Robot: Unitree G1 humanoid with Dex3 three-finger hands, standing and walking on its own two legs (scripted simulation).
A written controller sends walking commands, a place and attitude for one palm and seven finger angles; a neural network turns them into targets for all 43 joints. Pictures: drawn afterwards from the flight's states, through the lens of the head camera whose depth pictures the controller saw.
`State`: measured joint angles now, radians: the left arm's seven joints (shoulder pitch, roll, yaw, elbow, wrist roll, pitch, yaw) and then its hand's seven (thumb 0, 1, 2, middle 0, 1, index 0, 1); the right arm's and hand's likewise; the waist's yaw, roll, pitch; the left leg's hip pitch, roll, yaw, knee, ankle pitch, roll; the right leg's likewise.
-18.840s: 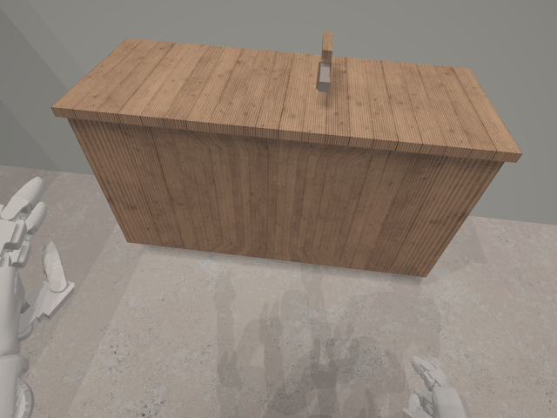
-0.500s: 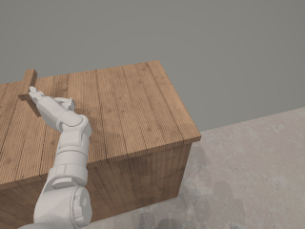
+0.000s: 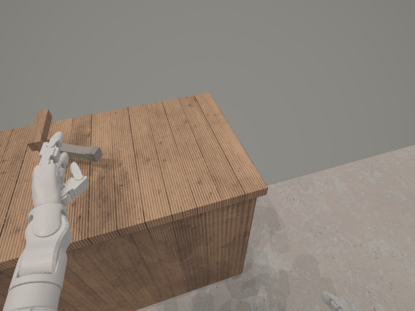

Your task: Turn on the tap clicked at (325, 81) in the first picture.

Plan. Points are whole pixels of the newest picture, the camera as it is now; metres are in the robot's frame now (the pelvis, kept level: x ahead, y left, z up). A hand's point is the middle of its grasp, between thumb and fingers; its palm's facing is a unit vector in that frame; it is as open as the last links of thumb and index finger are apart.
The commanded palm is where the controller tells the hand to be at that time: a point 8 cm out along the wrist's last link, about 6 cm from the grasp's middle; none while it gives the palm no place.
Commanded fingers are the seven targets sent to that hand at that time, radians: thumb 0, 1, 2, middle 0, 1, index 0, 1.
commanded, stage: draw the hand back beside the body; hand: left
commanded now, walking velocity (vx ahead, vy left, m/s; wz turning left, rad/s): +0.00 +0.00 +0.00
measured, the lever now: (94, 154) +0.46 +0.32 +0.04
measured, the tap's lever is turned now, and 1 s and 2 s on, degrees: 60 60 60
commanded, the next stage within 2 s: step back with the hand held close in 1.10 s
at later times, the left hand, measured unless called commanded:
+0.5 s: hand (61, 203) +0.25 +0.25 +0.15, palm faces +0.37 -0.89 -0.27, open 7.6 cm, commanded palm +0.21 +0.29 +0.16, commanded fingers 0.00 0.90 0.90 -0.20 -0.28 -0.20 -0.28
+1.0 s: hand (38, 236) +0.18 +0.25 +0.16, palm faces +0.42 -0.84 -0.34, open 7.4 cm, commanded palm +0.15 +0.29 +0.17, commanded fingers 0.00 0.90 0.90 -0.20 -0.30 -0.20 -0.30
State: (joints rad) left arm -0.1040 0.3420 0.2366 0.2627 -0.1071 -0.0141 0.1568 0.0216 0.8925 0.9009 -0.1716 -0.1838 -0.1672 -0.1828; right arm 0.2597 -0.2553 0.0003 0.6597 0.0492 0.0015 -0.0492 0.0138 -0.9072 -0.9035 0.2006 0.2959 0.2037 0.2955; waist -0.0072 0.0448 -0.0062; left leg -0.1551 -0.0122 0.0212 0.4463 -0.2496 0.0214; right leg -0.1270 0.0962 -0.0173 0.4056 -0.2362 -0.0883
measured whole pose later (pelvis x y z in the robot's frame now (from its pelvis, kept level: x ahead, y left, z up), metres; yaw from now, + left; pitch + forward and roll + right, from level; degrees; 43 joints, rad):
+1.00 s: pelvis +0.00 +0.00 +0.00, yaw +2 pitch -5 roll +0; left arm 0.45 0.34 0.26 -0.36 -0.11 -0.12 0.11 0.02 0.89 0.90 -0.21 -0.30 -0.21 -0.30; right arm 0.19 -0.24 0.00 0.64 0.02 -0.06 -0.05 0.02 -0.91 -0.90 0.20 0.30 0.20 0.30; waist 0.06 0.07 0.03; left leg -0.10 -0.03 -0.01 0.44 -0.24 0.03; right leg -0.05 0.08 -0.05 0.37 -0.23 -0.08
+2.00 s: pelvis -0.09 +0.03 -0.01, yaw +3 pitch -1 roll -1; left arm 0.46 0.36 0.35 -0.45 -0.02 -0.17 0.12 0.02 0.89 0.90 -0.21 -0.30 -0.21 -0.30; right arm 0.20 -0.21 0.01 0.58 0.01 -0.03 -0.07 0.02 -0.90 -0.90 0.20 0.30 0.21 0.30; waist 0.03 0.04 0.03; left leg -0.38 -0.06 0.00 0.52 -0.14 0.07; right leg -0.31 0.08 0.04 0.55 -0.22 -0.03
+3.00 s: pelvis -0.31 +0.02 -0.01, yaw +7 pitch -3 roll +0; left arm 0.42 0.32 0.31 -0.45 -0.02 -0.13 0.16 0.02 0.89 0.90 -0.21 -0.30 -0.20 -0.30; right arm 0.28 -0.21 -0.01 0.67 -0.01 -0.08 -0.07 0.02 -0.90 -0.90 0.20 0.30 0.21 0.30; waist 0.01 0.00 -0.01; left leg -0.40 0.02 -0.03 0.80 -0.43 0.01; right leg -0.25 0.07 -0.02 0.52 -0.21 -0.08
